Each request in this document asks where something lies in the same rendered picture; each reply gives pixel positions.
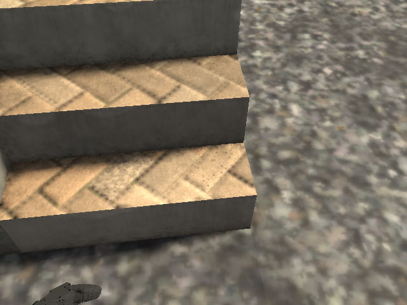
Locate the left robot hand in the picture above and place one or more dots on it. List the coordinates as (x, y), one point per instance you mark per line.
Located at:
(67, 294)

